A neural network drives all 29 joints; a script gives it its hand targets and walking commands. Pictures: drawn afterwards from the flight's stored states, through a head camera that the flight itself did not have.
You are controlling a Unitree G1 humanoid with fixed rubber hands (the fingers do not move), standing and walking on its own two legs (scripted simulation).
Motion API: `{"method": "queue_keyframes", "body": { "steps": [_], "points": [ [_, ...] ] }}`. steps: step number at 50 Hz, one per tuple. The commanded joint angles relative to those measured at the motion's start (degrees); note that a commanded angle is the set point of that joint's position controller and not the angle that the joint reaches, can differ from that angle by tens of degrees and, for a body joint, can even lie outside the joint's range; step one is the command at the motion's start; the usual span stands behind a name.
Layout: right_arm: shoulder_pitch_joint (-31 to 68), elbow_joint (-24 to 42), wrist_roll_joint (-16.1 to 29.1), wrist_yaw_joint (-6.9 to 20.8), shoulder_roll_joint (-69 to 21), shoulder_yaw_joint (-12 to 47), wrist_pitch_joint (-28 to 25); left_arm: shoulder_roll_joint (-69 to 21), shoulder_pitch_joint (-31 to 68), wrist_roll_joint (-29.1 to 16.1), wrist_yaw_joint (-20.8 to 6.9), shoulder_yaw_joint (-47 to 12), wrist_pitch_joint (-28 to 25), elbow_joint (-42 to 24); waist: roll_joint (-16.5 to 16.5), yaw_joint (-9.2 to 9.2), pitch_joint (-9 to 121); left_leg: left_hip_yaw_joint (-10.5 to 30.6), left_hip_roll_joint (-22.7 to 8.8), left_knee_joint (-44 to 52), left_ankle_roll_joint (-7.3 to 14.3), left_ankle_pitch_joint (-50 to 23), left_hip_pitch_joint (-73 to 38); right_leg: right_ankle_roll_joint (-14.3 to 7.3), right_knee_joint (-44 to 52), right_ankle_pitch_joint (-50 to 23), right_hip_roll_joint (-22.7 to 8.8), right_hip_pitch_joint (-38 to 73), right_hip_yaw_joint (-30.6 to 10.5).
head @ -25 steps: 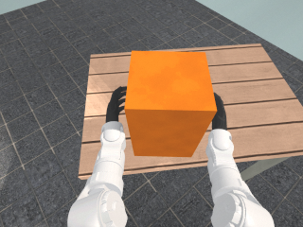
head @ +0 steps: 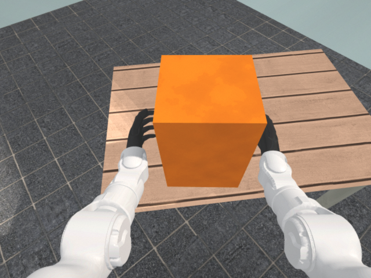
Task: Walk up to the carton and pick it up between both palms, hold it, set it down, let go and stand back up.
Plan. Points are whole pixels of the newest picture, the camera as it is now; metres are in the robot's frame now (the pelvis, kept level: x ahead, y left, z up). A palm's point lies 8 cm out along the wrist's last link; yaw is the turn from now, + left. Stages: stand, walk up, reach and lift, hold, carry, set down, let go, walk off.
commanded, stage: set down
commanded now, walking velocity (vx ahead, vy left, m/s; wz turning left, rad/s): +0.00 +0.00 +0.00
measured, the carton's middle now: (204, 129) +0.47 -0.04 +0.01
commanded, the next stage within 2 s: none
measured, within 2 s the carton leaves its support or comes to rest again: neither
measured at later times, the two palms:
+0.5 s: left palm (120, 130) +0.43 +0.15 +0.08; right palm (288, 124) +0.42 -0.21 +0.07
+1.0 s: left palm (90, 82) +0.43 +0.16 +0.20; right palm (309, 78) +0.43 -0.20 +0.20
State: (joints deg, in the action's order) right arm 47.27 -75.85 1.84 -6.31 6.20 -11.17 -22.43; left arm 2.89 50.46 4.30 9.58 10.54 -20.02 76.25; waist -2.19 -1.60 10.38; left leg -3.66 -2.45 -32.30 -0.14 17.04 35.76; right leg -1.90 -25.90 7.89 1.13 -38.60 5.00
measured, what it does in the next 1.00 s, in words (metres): stands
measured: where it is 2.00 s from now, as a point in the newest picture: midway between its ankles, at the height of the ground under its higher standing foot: outside the picture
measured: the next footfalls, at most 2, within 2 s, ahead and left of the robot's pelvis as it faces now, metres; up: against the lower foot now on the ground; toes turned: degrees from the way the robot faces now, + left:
none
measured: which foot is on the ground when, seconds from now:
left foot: down 0.00-1.00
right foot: down 0.00-1.00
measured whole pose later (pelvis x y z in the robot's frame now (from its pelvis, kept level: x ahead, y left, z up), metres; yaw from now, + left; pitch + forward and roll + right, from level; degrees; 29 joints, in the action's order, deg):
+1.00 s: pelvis -0.03 -0.03 +0.01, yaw +3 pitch +9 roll +0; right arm 66.0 -68.1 17.7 -9.7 13.7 -2.5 14.0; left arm 19.1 68.7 -18.1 5.1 -4.5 12.0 72.1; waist 1.4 -4.0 8.5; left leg -0.5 -2.0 -25.8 -1.8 12.4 22.5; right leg -4.1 -22.7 6.5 1.0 -25.7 8.0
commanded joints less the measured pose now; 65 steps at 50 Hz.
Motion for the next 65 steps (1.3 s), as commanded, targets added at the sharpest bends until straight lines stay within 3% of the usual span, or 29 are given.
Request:
{"method": "queue_keyframes", "body": {
  "steps": [1, 5, 6, 9, 13, 17, 18, 22, 23, 26, 29, 35, 36, 37, 39, 42, 43, 46, 48, 51, 53, 56, 60, 65],
  "points": [
    [28.5, 5.9, 4.6, 0.5, 12.2, 3.1, -2.5, 9.8, 27.6, -6.9, -0.6, -5.1, -4.3, -1.3, 1.1, -1.57, 41.5, 1.5, 1.4, -2.1, -5.2, -25.6, -5.1, 1.0, -8.3, -29.5, 0.6, 28.0, -3.5],
    [31.4, 2.6, 8.3, 1.4, 15.9, 5.7, -1.4, 11.4, 31.4, -12.9, -1.9, -9.7, -4.5, 3.1, 0.8, -2.58, 39.4, 2.4, 1.7, -3.2, -5.5, -22.9, -6.1, 0.9, -8.5, -23.4, 1.0, 21.1, -2.1],
    [33.2, 1.2, 10.8, 2.1, 13.0, 10.1, 0.2, 12.1, 32.6, -15.4, -2.3, -9.9, -4.6, 7.0, 2.9, -0.23, 36.4, 3.0, 1.4, -3.3, -3.8, -20.8, -2.8, 0.6, -8.9, -18.9, 1.0, 19.5, -3.1],
    [36.5, 1.4, 14.9, 3.9, 13.6, 13.1, 3.1, 13.6, 36.7, -21.9, -2.9, -15.3, -4.2, 7.0, 2.8, -0.51, 34.9, 3.5, 1.6, -3.4, -2.4, -13.0, 3.0, 0.7, -10.7, -10.9, 0.2, 16.0, -3.8],
    [39.5, 4.0, 16.6, 4.5, 16.2, 12.6, 5.0, 14.6, 40.4, -25.5, -3.5, -20.2, -2.5, 4.8, 0.8, -2.33, 43.5, 3.5, 1.8, -6.2, -2.7, -16.7, 1.9, 0.6, -12.8, -14.3, 0.3, 15.8, -3.7],
    [41.0, 6.3, 16.8, 3.9, 16.9, 12.3, 6.2, 16.8, 43.1, -24.5, -4.2, -19.0, -0.5, 0.1, -0.3, -1.3, 48.0, 3.1, 2.8, -6.9, -3.1, -19.1, 3.4, 1.1, -14.2, -19.8, 0.2, 20.8, -4.2],
    [40.8, 5.7, 16.8, 3.6, 17.0, 11.8, 6.6, 16.8, 43.0, -24.3, -4.4, -19.3, 0.1, -0.1, -0.8, -2.2, 47.7, 3.1, 2.9, -6.6, -3.1, -18.4, 3.9, 1.4, -13.8, -20.5, 0.1, 22.1, -4.4],
    [43.5, 8.0, 15.6, 3.2, 18.4, 9.6, 9.2, 18.2, 45.3, -24.1, -4.0, -18.6, 3.3, -2.8, -0.3, -2.68, 47.5, 3.0, 3.1, -4.3, -2.6, -13.6, 4.6, 1.5, -12.0, -15.9, 0.1, 22.7, -4.2],
    [44.5, 10.2, 15.6, 2.9, 18.1, 9.6, 10.0, 18.7, 46.5, -24.5, -3.7, -18.3, 4.2, -4.9, -0.1, -1.72, 49.3, 2.7, 3.1, -3.8, -2.3, -14.4, 4.2, 1.7, -11.7, -16.6, 0.0, 24.7, -4.3],
    [45.7, 12.9, 15.1, 2.2, 17.7, 9.1, 13.1, 20.4, 46.9, -24.0, -3.6, -16.8, 7.3, -6.0, 2.4, -2.03, 48.9, 3.0, 3.6, -2.1, -1.2, -12.5, 6.1, 2.7, -10.8, -17.6, -0.3, 29.6, -5.4],
    [46.3, 15.8, 14.3, 0.7, 16.8, 9.4, 15.9, 21.9, 45.4, -22.2, -3.8, -14.1, 10.5, -6.4, 4.5, -0.86, 47.3, 3.0, 4.0, 0.3, -0.2, -11.9, 6.6, 4.0, -9.1, -20.5, -1.2, 37.6, -7.0],
    [47.4, 18.4, 15.7, -1.9, 15.4, 9.8, 23.8, 23.3, 46.6, -21.7, -4.0, -12.3, 18.6, -9.3, 6.2, -0.28, 36.3, 3.0, 4.1, 5.6, 0.7, -7.8, 4.5, 4.6, -3.8, -13.8, -2.1, 42.7, -9.3],
    [46.9, 18.3, 15.4, -2.4, 16.4, 9.1, 24.9, 23.4, 46.8, -22.2, -3.9, -13.1, 19.9, -10.6, 4.9, -1.8, 36.0, 3.1, 4.0, 6.3, 0.2, -8.1, 2.5, 4.0, -3.2, -13.9, -1.8, 41.9, -8.6],
    [46.9, 19.1, 15.5, -2.8, 16.0, 8.8, 26.1, 23.9, 47.1, -21.9, -3.7, -12.5, 21.2, -12.2, 4.5, -1.23, 35.9, 3.1, 4.0, 6.9, 0.2, -9.1, 1.0, 3.9, -2.6, -14.3, -1.7, 42.2, -8.3],
    [47.1, 19.4, 15.0, -3.5, 15.6, 8.2, 28.8, 23.7, 46.6, -22.1, -4.0, -13.3, 24.3, -11.3, 3.6, -1.93, 32.1, 3.1, 4.0, 7.9, 0.3, -8.6, -0.7, 4.0, -1.2, -13.5, -1.7, 42.2, -8.3],
    [47.1, 16.2, 15.3, -3.6, 14.5, 8.7, 32.7, 23.5, 46.7, -22.7, -4.6, -13.9, 27.2, -8.0, 3.8, -1.73, 24.1, 3.7, 3.5, 9.8, 0.7, -5.9, -3.1, 3.3, 1.5, -6.2, -1.8, 38.9, -8.0],
    [45.9, 15.7, 15.4, -3.5, 15.3, 8.0, 33.6, 23.4, 46.1, -22.8, -4.6, -14.2, 28.0, -8.8, 2.9, -2.57, 23.1, 3.6, 3.3, 10.2, 0.3, -6.4, -5.1, 2.9, 1.8, -6.2, -1.3, 37.7, -6.8],
    [45.1, 16.1, 15.9, -3.3, 15.6, 7.8, 34.6, 22.7, 46.3, -22.2, -4.4, -14.1, 29.6, -13.2, -0.4, -2.43, 25.0, 3.9, 2.7, 10.7, -0.7, -10.4, -10.0, 2.1, 2.1, -10.8, -0.6, 37.5, -5.4],
    [44.2, 17.2, 15.6, -3.4, 15.9, 7.4, 34.5, 22.7, 45.6, -22.3, -4.5, -14.6, 30.1, -14.4, -0.8, -3.24, 25.0, 4.0, 2.6, 10.8, -1.2, -12.2, -11.5, 2.2, 2.1, -13.9, -0.4, 38.2, -4.7],
    [43.5, 19.6, 15.0, -3.4, 16.4, 7.4, 34.7, 22.5, 42.8, -21.4, -4.6, -13.1, 30.9, -16.2, -0.4, -2.44, 25.4, 4.1, 2.5, 10.8, -1.4, -16.1, -14.0, 2.1, 2.3, -17.7, 0.2, 39.5, -3.8],
    [42.7, 22.2, 15.0, -3.1, 17.4, 6.4, 34.0, 22.7, 41.8, -20.8, -4.5, -12.7, 31.3, -20.2, -1.2, -3.0, 27.2, 4.1, 2.4, 10.3, -2.4, -18.5, -16.8, 2.1, 2.3, -19.1, 0.8, 39.1, -3.1],
    [39.7, 25.8, 14.7, -2.8, 17.7, 6.1, 33.1, 21.9, 38.8, -19.1, -4.7, -10.8, 32.2, -26.2, -1.4, -2.04, 29.4, 3.8, 2.6, 9.7, -2.8, -22.3, -19.8, 2.2, 2.4, -22.1, 1.1, 41.0, -3.3],
    [36.5, 31.2, 14.7, -2.4, 17.6, 7.1, 32.9, 23.0, 33.9, -15.6, -5.1, -6.5, 33.7, -31.8, 1.0, -0.15, 28.9, 3.2, 3.1, 10.9, -2.0, -22.6, -18.9, 3.2, 2.1, -25.3, 1.0, 47.0, -3.8],
    [29.0, 39.1, 15.3, -1.9, 16.1, 7.7, 31.8, 21.6, 26.3, -13.2, -5.3, -4.0, 34.8, -42.9, 2.3, 0.24, 28.7, 2.9, 3.2, 10.7, -1.8, -25.8, -21.0, 3.7, 1.8, -30.4, 1.0, 50.4, -4.4]
  ]
}}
